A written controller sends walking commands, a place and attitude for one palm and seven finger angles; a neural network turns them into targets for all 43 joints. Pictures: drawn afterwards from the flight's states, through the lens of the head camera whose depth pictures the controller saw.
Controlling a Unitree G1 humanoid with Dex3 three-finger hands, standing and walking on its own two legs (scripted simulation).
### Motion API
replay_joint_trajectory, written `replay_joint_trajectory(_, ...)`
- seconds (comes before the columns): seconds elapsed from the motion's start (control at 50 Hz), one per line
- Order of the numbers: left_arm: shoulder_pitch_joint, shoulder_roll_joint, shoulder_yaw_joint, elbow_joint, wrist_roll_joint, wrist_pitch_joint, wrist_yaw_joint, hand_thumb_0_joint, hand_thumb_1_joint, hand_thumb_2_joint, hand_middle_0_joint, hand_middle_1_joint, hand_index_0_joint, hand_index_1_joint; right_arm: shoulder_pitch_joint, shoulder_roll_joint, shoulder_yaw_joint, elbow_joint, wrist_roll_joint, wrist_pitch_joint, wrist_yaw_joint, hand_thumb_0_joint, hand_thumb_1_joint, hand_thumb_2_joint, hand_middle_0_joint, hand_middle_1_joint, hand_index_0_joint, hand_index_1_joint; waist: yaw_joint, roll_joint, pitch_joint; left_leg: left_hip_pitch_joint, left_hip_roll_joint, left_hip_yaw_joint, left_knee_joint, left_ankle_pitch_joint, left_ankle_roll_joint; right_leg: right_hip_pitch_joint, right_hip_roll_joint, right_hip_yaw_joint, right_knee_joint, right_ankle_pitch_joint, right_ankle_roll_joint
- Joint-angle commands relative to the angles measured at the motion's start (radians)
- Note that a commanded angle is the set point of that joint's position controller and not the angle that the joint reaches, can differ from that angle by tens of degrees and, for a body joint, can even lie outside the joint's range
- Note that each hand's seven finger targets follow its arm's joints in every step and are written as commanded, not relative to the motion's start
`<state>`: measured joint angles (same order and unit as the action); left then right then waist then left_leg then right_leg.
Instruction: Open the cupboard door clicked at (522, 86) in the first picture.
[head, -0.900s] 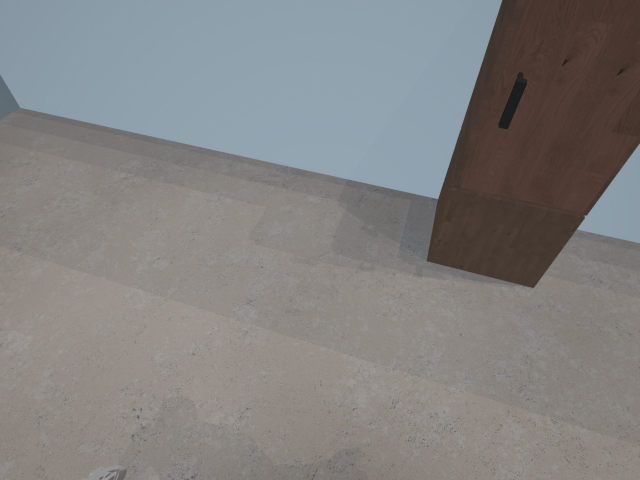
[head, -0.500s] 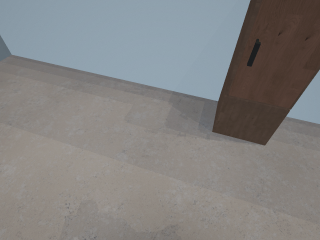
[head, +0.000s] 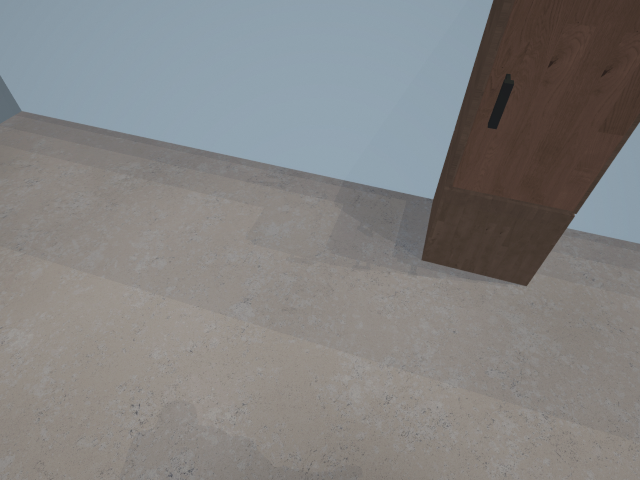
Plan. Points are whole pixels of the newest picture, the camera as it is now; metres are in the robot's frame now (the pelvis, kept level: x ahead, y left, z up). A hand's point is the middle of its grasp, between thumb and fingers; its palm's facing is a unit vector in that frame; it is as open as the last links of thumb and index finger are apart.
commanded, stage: look at it before walking up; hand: left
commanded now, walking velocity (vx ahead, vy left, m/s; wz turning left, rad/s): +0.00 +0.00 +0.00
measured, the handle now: (500, 101) +1.04 -0.42 -0.02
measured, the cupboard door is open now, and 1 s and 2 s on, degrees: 0 0 0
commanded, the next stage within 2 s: walk to a spot facing it in 0.54 s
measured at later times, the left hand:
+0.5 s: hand out of the picture +0.07 +0.25 -0.16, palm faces -0.02 -0.94 -0.33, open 7.4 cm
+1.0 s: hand out of the picture +0.07 +0.19 -0.18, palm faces -0.12 -0.95 -0.27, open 7.4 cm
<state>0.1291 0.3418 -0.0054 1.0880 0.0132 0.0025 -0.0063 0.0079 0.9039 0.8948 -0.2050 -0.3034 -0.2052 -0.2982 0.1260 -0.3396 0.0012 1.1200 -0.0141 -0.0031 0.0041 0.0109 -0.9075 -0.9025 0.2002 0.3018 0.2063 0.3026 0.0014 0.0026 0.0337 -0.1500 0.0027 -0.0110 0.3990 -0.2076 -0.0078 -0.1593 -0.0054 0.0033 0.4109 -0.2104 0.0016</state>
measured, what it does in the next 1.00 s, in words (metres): stands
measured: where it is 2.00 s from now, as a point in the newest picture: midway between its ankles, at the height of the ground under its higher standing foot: outside the picture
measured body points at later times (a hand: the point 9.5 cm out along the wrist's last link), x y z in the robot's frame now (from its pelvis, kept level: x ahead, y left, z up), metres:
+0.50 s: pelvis +0.00 +0.00 +0.00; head +0.01 +0.00 +0.45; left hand +0.08 +0.30 -0.13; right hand +0.09 -0.30 -0.13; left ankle +0.01 +0.13 -0.74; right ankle +0.01 -0.12 -0.74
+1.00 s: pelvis -0.01 -0.02 -0.02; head +0.02 -0.03 +0.42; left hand +0.08 +0.24 -0.16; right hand +0.05 -0.28 -0.17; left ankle +0.01 +0.12 -0.74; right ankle +0.00 -0.11 -0.74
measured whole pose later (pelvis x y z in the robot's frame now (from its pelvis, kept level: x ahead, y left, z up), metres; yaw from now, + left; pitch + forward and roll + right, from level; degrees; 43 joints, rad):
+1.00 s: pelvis -0.01 -0.02 -0.02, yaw -9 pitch -2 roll +2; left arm 0.22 0.25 0.03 0.96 0.02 0.07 -0.02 0.01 0.91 0.90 -0.20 -0.30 -0.20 -0.30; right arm 0.13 -0.24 -0.03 0.98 -0.02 0.03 -0.01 0.01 -0.91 -0.90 0.20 0.30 0.21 0.30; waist 0.03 -0.01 0.09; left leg -0.25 0.07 0.13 0.64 -0.35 -0.03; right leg -0.34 0.02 0.04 0.71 -0.34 0.00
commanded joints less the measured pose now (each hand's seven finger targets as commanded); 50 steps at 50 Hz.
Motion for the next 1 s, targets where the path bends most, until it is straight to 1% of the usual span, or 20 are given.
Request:
replay_joint_trajectory(0.0,-0.046,0.207,0.043,-0.070,-0.003,-0.029,0.016,0.000,0.900,0.900,-0.200,-0.300,-0.200,-0.300,-0.056,-0.205,-0.038,-0.074,0.004,-0.029,-0.014,0.000,-0.900,-0.900,0.200,0.300,0.200,0.300,0.001,-0.017,-0.047,-0.009,0.107,-0.094,-0.077,0.082,0.037,-0.005,-0.117,0.108,-0.092,0.040,-0.034)
replay_joint_trajectory(0.08,-0.045,0.206,0.044,-0.071,-0.002,-0.028,0.016,0.000,0.900,0.900,-0.200,-0.300,-0.200,-0.300,-0.056,-0.205,-0.038,-0.074,0.005,-0.029,-0.013,0.000,-0.900,-0.900,0.200,0.300,0.200,0.300,0.001,-0.007,-0.052,-0.008,0.108,-0.096,-0.081,0.077,0.036,-0.002,-0.114,0.107,-0.094,0.035,-0.033)
replay_joint_trajectory(0.12,-0.046,0.205,0.043,-0.072,-0.002,-0.028,0.015,0.000,0.900,0.900,-0.200,-0.300,-0.200,-0.300,-0.061,-0.203,-0.039,-0.074,0.004,-0.028,-0.013,0.000,-0.900,-0.900,0.200,0.300,0.200,0.300,0.000,-0.010,-0.039,-0.010,0.105,-0.096,-0.082,0.065,0.035,-0.016,-0.114,0.113,-0.101,0.018,-0.033)
replay_joint_trajectory(0.22,-0.049,0.206,0.043,-0.071,-0.002,-0.029,0.016,0.000,0.900,0.900,-0.200,-0.300,-0.200,-0.300,-0.059,-0.203,-0.038,-0.074,0.005,-0.030,-0.014,0.000,-0.900,-0.900,0.200,0.300,0.200,0.300,0.000,-0.011,-0.048,-0.006,0.108,-0.098,-0.082,0.091,0.035,-0.003,-0.115,0.106,-0.095,0.049,-0.033)
replay_joint_trajectory(0.28,-0.041,0.205,0.044,-0.070,-0.002,-0.031,0.016,0.000,0.900,0.900,-0.200,-0.300,-0.200,-0.300,-0.058,-0.205,-0.037,-0.075,0.006,-0.030,-0.014,0.000,-0.900,-0.900,0.200,0.300,0.200,0.300,0.002,-0.013,-0.070,0.006,0.110,-0.096,-0.074,0.116,0.035,0.014,-0.117,0.105,-0.092,0.083,-0.034)
replay_joint_trajectory(0.38,-0.040,0.206,0.044,-0.067,-0.002,-0.031,0.017,0.000,0.900,0.900,-0.200,-0.300,-0.200,-0.300,-0.065,-0.206,-0.037,-0.074,0.006,-0.029,-0.015,0.000,-0.900,-0.900,0.200,0.300,0.200,0.300,0.002,-0.006,-0.063,0.014,0.112,-0.095,-0.075,0.136,0.034,0.013,-0.116,0.099,-0.089,0.113,-0.033)
replay_joint_trajectory(0.62,-0.043,0.207,0.043,-0.062,-0.002,-0.029,0.016,0.000,0.900,0.900,-0.200,-0.300,-0.200,-0.300,-0.070,-0.209,-0.035,-0.072,0.007,-0.029,-0.015,0.000,-0.900,-0.900,0.200,0.300,0.200,0.300,0.003,-0.007,-0.056,0.017,0.113,-0.097,-0.093,0.122,0.033,0.020,-0.116,0.094,-0.099,0.092,-0.030)
replay_joint_trajectory(0.64,-0.044,0.208,0.044,-0.066,-0.002,-0.027,0.014,0.000,0.900,0.900,-0.200,-0.300,-0.200,-0.300,-0.070,-0.213,-0.037,-0.072,0.005,-0.030,-0.018,0.000,-0.900,-0.900,0.200,0.300,0.200,0.300,0.002,0.002,-0.059,0.033,0.116,-0.089,-0.088,0.134,0.033,0.011,-0.113,0.104,-0.096,0.114,-0.033)
replay_joint_trajectory(0.66,-0.044,0.204,0.046,-0.072,-0.002,-0.023,0.014,0.000,0.900,0.900,-0.200,-0.300,-0.200,-0.300,-0.062,-0.206,-0.038,-0.074,0.004,-0.029,-0.020,0.000,-0.900,-0.900,0.200,0.300,0.200,0.300,0.000,0.002,-0.061,0.041,0.120,-0.076,-0.069,0.148,0.031,0.002,-0.111,0.109,-0.082,0.153,-0.034)
replay_joint_trajectory(0.7,-0.002,0.123,0.036,-0.072,-0.002,-0.001,0.019,0.000,0.900,0.900,-0.200,-0.300,-0.200,-0.300,-0.015,-0.116,-0.027,-0.074,0.003,-0.015,-0.024,0.000,-0.900,-0.900,0.200,0.300,0.200,0.300,-0.004,-0.008,-0.071,0.046,0.125,-0.034,-0.022,0.168,0.017,-0.021,-0.110,0.120,-0.038,0.224,-0.026)
replay_joint_trajectory(0.72,0.016,0.097,0.034,-0.079,-0.001,0.011,0.021,0.000,0.900,0.900,-0.200,-0.300,-0.200,-0.300,0.010,-0.086,-0.025,-0.080,0.003,-0.006,-0.027,0.000,-0.900,-0.900,0.200,0.300,0.200,0.300,-0.009,-0.011,-0.067,0.034,0.128,-0.020,-0.009,0.163,0.010,-0.037,-0.104,0.124,-0.012,0.238,-0.022)
replay_joint_trajectory(0.78,0.041,0.099,0.047,-0.121,0.003,0.028,0.017,0.000,0.900,0.900,-0.200,-0.300,-0.200,-0.300,0.024,-0.103,-0.046,-0.124,0.002,0.008,-0.035,0.000,-0.900,-0.900,0.200,0.300,0.200,0.300,-0.008,-0.003,-0.051,0.023,0.152,-0.006,0.030,0.134,0.019,-0.111,-0.078,0.138,0.060,0.246,-0.026)
replay_joint_trajectory(0.82,0.046,0.092,0.054,-0.152,0.005,0.035,0.011,0.000,0.900,0.900,-0.200,-0.300,-0.200,-0.300,0.023,-0.111,-0.058,-0.154,0.001,0.012,-0.037,0.000,-0.900,-0.900,0.200,0.300,0.200,0.300,-0.009,0.032,-0.048,0.007,0.183,-0.019,0.028,0.110,0.037,-0.154,-0.049,0.127,0.130,0.216,-0.020)
replay_joint_trajectory(0.86,0.064,0.074,0.061,-0.176,0.006,0.039,0.005,0.000,0.900,0.900,-0.200,-0.300,-0.200,-0.300,0.007,-0.120,-0.072,-0.182,0.000,0.014,-0.038,0.000,-0.900,-0.900,0.200,0.300,0.200,0.300,0.000,0.074,-0.044,-0.019,0.229,-0.043,0.017,0.079,0.065,-0.189,-0.017,0.101,0.220,0.149,-0.011)
replay_joint_trajectory(0.88,0.076,0.064,0.064,-0.184,0.006,0.040,0.003,0.000,0.900,0.900,-0.200,-0.300,-0.200,-0.300,0.001,-0.125,-0.077,-0.195,0.000,0.013,-0.038,0.000,-0.900,-0.900,0.200,0.300,0.200,0.300,0.004,0.107,-0.051,-0.040,0.261,-0.058,0.012,0.089,0.084,-0.191,-0.004,0.084,0.285,0.090,-0.007)
replay_joint_trajectory(0.9,0.094,0.052,0.067,-0.192,0.006,0.043,0.000,0.000,0.900,0.900,-0.200,-0.300,-0.200,-0.300,-0.013,-0.124,-0.083,-0.208,0.000,0.011,-0.036,0.000,-0.900,-0.900,0.200,0.300,0.200,0.300,0.016,0.146,-0.049,-0.063,0.301,-0.073,0.003,0.115,0.111,-0.194,0.008,0.053,0.354,-0.044,0.000)
replay_joint_trajectory(0.92,0.116,0.037,0.073,-0.197,0.007,0.045,-0.003,0.000,0.900,0.900,-0.200,-0.300,-0.200,-0.300,-0.035,-0.122,-0.087,-0.219,-0.001,0.010,-0.034,0.000,-0.900,-0.900,0.200,0.300,0.200,0.300,0.030,0.176,-0.050,-0.094,0.332,-0.070,0.007,0.146,0.133,-0.173,0.008,0.018,0.400,-0.168,0.008)
replay_joint_trajectory(0.94,0.144,0.032,0.080,-0.200,0.007,0.046,-0.006,0.000,0.900,0.900,-0.200,-0.300,-0.200,-0.300,-0.056,-0.117,-0.090,-0.234,-0.002,0.010,-0.033,0.000,-0.900,-0.900,0.200,0.300,0.200,0.300,0.046,0.176,-0.037,-0.164,0.343,-0.054,0.041,0.146,0.135,-0.114,-0.013,0.016,0.393,-0.198,0.008)
replay_joint_trajectory(0.96,0.190,0.032,0.087,-0.197,0.009,0.039,-0.008,0.000,0.900,0.900,-0.200,-0.300,-0.200,-0.300,-0.075,-0.110,-0.091,-0.247,-0.004,0.012,-0.032,0.000,-0.900,-0.900,0.200,0.300,0.200,0.300,0.073,0.125,-0.031,-0.218,0.304,-0.004,0.149,0.131,0.102,-0.050,-0.023,0.028,0.289,-0.135,0.001)
replay_joint_trajectory(0.98,0.230,0.086,0.099,-0.194,0.019,0.027,-0.004,0.000,0.900,0.900,-0.200,-0.300,-0.200,-0.300,-0.071,-0.077,-0.089,-0.264,-0.001,0.022,-0.029,0.000,-0.900,-0.900,0.200,0.300,0.200,0.300,0.089,-0.101,-0.039,-0.291,0.172,0.102,0.402,-0.018,0.016,-0.019,-0.112,0.200,0.082,0.066,-0.038)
